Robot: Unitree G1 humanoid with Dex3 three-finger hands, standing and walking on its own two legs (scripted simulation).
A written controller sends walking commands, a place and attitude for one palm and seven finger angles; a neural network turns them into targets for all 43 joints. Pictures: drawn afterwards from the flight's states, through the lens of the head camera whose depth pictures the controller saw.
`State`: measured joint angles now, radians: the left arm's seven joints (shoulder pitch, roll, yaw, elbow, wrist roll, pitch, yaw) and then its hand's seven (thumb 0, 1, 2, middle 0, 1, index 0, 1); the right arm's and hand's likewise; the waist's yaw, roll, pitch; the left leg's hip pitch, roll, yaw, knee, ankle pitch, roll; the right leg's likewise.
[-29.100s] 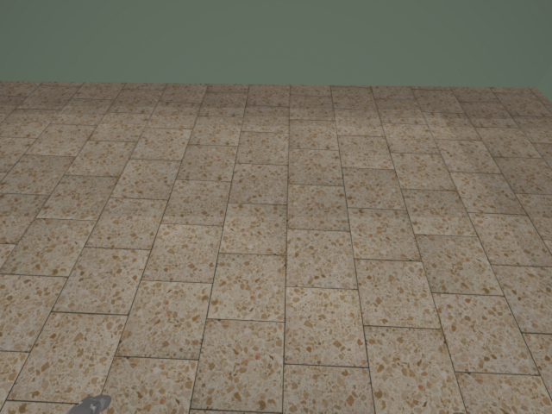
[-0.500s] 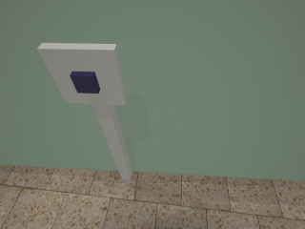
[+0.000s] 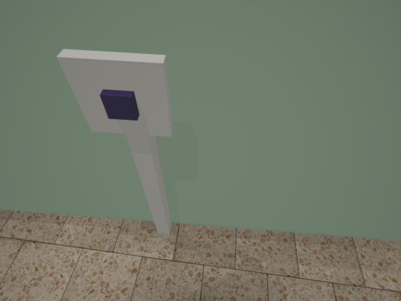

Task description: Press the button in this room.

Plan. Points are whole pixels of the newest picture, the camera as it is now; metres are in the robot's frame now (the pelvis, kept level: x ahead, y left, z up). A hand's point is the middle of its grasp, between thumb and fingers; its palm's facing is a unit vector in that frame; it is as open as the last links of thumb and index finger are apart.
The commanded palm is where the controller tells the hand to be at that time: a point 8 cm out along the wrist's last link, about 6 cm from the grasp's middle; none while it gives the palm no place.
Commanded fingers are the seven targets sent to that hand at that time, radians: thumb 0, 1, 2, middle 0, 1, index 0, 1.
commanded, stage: come to a stop and stand still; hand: left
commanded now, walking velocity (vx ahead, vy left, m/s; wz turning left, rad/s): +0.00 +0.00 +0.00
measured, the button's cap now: (121, 104) +0.47 +0.21 +0.12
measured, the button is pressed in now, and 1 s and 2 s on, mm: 0 0 0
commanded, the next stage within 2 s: look again from close up in 0.34 s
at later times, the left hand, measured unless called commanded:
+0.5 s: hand out of the picture +0.08 +0.22 -0.14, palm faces +0.00 -0.94 -0.33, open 7.4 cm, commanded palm none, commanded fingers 0.00 0.90 0.90 -0.20 -0.30 -0.20 -0.30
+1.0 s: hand out of the picture -0.01 +0.19 -0.17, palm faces -0.03 -0.97 -0.24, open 7.4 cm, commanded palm none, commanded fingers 0.00 0.90 0.90 -0.20 -0.30 -0.20 -0.30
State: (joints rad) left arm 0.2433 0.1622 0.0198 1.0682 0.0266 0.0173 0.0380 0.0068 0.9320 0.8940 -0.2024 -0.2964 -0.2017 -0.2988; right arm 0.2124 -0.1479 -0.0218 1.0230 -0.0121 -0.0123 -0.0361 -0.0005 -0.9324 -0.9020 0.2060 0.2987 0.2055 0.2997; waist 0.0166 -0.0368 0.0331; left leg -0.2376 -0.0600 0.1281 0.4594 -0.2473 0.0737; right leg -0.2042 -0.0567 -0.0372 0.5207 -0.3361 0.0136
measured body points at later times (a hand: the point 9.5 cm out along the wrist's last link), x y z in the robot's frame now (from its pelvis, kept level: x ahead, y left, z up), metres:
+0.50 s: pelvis -0.02 -0.02 +0.01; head -0.03 -0.02 +0.46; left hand +0.08 +0.27 -0.12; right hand +0.09 -0.30 -0.12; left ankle +0.00 +0.07 -0.73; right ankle -0.04 -0.12 -0.73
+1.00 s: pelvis -0.03 -0.01 +0.01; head -0.02 +0.00 +0.46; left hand -0.01 +0.24 -0.15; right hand +0.01 -0.28 -0.13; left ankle +0.00 +0.07 -0.73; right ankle -0.04 -0.12 -0.73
